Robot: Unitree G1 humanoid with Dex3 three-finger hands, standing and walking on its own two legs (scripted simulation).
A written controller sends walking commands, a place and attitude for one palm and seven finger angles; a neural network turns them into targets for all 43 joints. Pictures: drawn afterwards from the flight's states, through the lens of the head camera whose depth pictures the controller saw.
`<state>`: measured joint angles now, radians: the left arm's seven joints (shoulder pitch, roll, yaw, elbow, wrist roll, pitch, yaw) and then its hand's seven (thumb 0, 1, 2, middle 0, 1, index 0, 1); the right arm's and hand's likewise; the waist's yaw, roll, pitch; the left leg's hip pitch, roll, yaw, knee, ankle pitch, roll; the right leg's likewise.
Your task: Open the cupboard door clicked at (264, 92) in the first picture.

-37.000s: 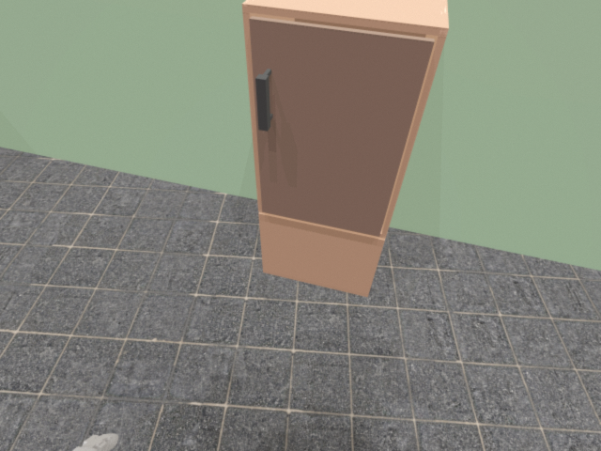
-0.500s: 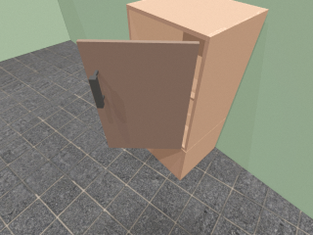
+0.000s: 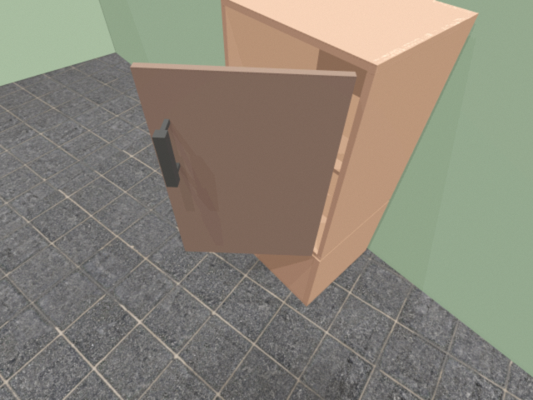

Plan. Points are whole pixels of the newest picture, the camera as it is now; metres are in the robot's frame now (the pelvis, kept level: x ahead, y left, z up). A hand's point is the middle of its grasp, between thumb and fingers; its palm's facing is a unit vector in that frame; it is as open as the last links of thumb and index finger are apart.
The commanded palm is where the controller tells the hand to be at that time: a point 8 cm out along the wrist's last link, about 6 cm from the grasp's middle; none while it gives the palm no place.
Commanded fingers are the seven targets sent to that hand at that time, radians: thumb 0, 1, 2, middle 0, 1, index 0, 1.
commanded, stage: look again from close up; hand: left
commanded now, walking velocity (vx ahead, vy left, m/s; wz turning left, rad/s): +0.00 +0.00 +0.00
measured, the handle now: (169, 153) +0.56 +0.24 +0.03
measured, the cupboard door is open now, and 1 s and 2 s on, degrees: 46 46 46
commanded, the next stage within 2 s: raise the hand with hooked fingers in 0.24 s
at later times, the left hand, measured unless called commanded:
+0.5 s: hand (108, 341) +0.20 +0.25 -0.03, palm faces +0.31 -0.94 -0.15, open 7.5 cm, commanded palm +0.12 +0.28 -0.06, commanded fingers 0.00 0.69 0.81 -0.22 -0.44 -0.22 -0.44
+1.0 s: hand (123, 344) +0.20 +0.22 -0.02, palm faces +0.00 -1.00 -0.10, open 10.0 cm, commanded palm +0.16 +0.28 -0.02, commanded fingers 0.00 0.11 0.56 -0.26 -0.81 -0.26 -0.81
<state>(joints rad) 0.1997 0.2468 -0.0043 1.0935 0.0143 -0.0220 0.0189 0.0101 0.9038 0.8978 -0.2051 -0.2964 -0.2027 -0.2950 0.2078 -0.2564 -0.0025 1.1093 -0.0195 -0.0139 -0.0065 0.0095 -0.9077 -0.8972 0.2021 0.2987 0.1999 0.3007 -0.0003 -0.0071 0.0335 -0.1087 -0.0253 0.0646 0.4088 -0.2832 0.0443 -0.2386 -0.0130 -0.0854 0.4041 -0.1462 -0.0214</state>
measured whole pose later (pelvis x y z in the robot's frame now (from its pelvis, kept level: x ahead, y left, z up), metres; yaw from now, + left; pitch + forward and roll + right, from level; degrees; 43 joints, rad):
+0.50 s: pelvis +0.01 +0.01 -0.01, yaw +2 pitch +0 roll +1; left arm 0.32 0.25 0.18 0.28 -0.16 -0.14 -0.01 0.02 0.86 0.88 -0.21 -0.32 -0.20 -0.32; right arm 0.27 -0.25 -0.03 0.81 0.00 -0.21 -0.02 0.01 -0.91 -0.90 0.20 0.30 0.20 0.30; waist 0.01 -0.03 -0.01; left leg -0.13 -0.08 0.04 0.46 -0.32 0.06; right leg -0.30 -0.07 -0.06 0.57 -0.26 -0.03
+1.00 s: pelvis -0.03 -0.04 -0.08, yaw +4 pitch +12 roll -1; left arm 0.20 0.36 0.36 0.20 -0.39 -0.38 -0.54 0.01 0.33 0.65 -0.24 -0.66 -0.24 -0.66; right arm 0.20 -0.25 0.03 0.57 0.04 -0.26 -0.06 0.02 -0.91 -0.90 0.20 0.30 0.20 0.30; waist 0.02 0.02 -0.09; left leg -0.77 0.01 -0.03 1.13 -0.57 -0.01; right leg -0.86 0.00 -0.15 1.05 -0.41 -0.08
